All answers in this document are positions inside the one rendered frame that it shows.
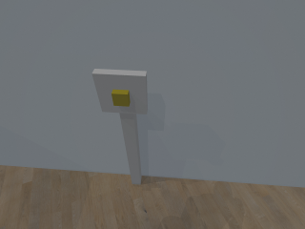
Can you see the panel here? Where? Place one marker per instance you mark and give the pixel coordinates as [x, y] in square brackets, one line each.
[106, 80]

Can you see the button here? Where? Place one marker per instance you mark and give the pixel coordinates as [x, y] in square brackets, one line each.
[121, 98]

